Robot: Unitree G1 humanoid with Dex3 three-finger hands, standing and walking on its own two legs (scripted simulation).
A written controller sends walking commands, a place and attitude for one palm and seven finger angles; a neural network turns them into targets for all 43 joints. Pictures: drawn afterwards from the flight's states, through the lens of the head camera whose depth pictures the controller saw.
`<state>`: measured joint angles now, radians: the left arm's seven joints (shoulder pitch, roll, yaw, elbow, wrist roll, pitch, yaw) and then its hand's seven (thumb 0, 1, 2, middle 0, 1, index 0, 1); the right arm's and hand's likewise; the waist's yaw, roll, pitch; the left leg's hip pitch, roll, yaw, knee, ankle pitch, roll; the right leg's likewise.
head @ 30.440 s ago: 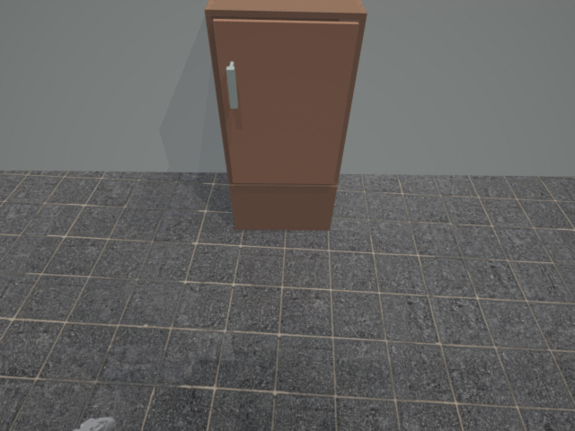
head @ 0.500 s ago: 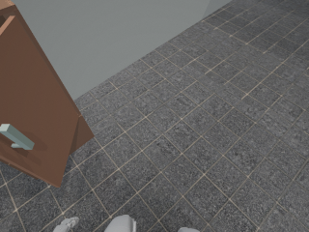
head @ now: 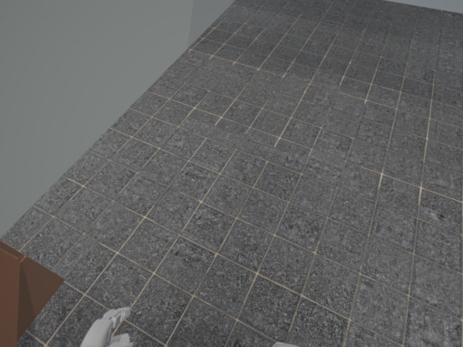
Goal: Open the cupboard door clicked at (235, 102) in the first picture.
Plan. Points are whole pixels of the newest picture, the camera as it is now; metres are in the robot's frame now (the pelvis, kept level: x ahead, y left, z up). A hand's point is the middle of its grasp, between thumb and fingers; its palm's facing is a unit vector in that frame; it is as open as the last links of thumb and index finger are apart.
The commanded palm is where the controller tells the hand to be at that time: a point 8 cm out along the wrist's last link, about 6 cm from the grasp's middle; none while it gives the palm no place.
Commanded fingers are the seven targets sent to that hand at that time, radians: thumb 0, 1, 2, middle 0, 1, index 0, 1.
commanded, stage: walk to a spot facing it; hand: left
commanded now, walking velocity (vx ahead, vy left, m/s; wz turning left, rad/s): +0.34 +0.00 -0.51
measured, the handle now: out of the picture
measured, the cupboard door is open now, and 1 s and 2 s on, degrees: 46 46 46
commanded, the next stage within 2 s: turn to face it in 1.16 s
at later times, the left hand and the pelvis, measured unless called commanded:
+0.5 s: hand (154, 275) +0.28 +0.18 -0.17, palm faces -0.21 -0.96 -0.17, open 7.4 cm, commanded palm none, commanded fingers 0.00 0.90 0.90 -0.20 -0.30 -0.20 -0.30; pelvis +0.20 -0.01 +0.01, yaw -15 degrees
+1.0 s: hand (220, 183) +0.52 +0.04 -0.15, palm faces -0.33 -0.92 -0.21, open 7.2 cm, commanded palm none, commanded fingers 0.00 0.90 0.90 -0.20 -0.30 -0.20 -0.30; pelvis +0.42 -0.13 +0.02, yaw -21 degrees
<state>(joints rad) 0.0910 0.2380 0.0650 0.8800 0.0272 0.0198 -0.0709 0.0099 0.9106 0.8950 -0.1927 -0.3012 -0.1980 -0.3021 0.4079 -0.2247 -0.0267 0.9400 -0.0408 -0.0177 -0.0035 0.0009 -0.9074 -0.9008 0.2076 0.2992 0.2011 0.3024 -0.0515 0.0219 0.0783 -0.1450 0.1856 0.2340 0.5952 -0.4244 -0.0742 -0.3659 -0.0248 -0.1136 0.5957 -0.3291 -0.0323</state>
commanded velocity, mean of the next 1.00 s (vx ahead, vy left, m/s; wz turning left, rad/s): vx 0.36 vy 0.00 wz -0.27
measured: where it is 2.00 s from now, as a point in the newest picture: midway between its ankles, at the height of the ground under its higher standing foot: (286, 222)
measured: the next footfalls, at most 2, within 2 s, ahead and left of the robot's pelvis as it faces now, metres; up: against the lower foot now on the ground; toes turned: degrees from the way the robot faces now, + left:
left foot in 0.36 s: +0.29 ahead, +0.10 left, +0.00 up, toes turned -5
right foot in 0.74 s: +0.37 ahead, -0.20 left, +0.00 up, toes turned -26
